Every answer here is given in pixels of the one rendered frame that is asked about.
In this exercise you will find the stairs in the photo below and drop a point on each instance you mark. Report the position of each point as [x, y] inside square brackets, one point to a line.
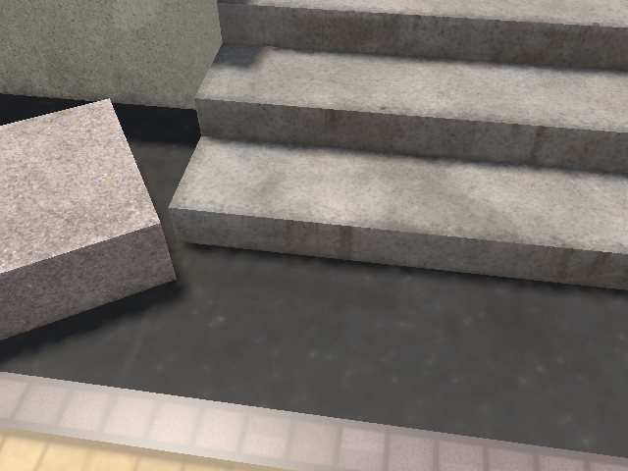
[477, 146]

